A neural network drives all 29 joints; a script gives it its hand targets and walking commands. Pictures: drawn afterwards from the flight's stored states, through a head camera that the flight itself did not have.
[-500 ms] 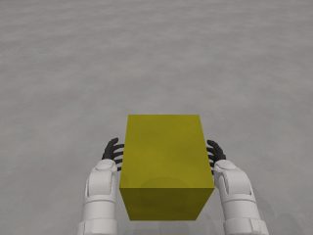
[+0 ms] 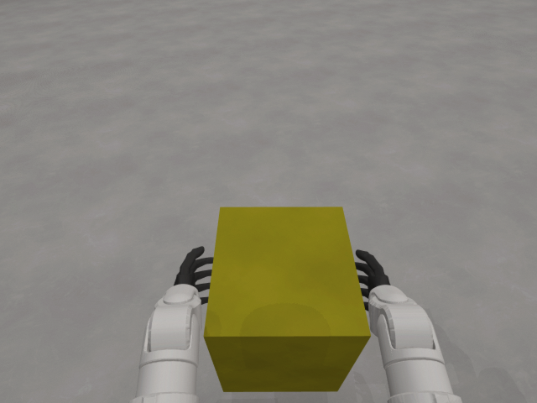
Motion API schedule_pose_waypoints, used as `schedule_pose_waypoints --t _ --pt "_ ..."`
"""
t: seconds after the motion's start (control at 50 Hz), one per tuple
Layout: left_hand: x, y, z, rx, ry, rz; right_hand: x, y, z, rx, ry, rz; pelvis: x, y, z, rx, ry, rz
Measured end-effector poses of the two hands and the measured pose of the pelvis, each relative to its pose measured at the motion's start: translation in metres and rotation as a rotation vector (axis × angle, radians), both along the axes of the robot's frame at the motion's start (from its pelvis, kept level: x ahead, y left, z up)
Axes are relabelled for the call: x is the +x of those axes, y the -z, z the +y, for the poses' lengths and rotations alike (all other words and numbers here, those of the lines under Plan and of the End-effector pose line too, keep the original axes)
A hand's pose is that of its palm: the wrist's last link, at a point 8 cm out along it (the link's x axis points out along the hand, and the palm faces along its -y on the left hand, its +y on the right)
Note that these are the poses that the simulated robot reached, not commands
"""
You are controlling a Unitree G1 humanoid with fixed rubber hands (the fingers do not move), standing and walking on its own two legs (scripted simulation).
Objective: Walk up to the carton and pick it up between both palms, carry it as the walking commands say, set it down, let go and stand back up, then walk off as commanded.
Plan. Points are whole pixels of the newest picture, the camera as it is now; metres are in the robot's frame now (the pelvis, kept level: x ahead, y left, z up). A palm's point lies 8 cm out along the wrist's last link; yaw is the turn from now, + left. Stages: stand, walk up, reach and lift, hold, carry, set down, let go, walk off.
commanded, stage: hold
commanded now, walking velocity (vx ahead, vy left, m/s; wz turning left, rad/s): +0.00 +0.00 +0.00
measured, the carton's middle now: (280, 302) +0.29 +0.00 -0.03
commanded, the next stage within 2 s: carry in 0.68 s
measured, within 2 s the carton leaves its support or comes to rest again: neither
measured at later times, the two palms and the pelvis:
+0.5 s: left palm (186, 291) +0.28 +0.15 +0.04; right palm (379, 296) +0.26 -0.14 +0.03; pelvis -0.01 +0.00 +0.00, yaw +0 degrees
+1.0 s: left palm (201, 316) +0.24 +0.12 +0.04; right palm (412, 344) +0.19 -0.17 +0.03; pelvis -0.07 +0.01 -0.03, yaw -7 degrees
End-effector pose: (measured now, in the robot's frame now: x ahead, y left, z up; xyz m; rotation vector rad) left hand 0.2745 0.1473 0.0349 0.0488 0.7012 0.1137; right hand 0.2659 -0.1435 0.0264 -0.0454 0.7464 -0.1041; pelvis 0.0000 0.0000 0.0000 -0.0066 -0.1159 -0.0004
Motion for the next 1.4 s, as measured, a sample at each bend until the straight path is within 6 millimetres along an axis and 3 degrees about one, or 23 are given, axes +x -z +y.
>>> schedule_pose_waypoints --t 0.66,0.76,0.84,0.94,1.04,1.16,1.3,1.4 --pt "0.005 -0.002 0.0 -0.005 0.011 -0.006 0.0 -0.002 0.0 0.003 0.019 -0.006 -0.003 0.001 0.004 -0.002 0.006 0.0" --pt "0.008 -0.003 -0.002 -0.042 -0.013 -0.039 0.002 -0.003 -0.002 0.013 0.036 -0.039 -0.009 0.011 0.003 0.005 0.041 0.085" --pt "0.003 -0.007 -0.011 -0.07 -0.019 -0.077 -0.007 -0.007 -0.009 0.032 0.073 -0.078 -0.023 0.023 0.0 0.01 0.068 0.131" --pt "-0.019 -0.006 -0.024 -0.095 0.01 -0.061 -0.043 -0.007 -0.021 0.05 0.145 -0.066 -0.05 0.032 0.003 0.018 0.087 0.17" --pt "-0.051 -0.003 -0.029 -0.109 0.08 0.01 -0.098 -0.011 -0.022 0.033 0.228 0.0 -0.08 0.031 0.019 0.04 0.135 0.176" --pt "-0.09 -0.02 -0.038 -0.084 0.164 0.049 -0.163 -0.021 -0.025 0.049 0.309 0.036 -0.118 0.02 0.031 -0.006 0.246 0.182" --pt "-0.134 -0.037 -0.068 -0.075 0.234 0.0 -0.224 -0.032 -0.049 0.065 0.38 -0.017 -0.165 0.025 0.024 0.002 0.319 0.193" --pt "-0.17 -0.037 -0.082 -0.02 0.307 0.061 -0.275 -0.031 -0.058 0.098 0.441 0.046 -0.189 0.014 0.025 0.04 0.321 0.169"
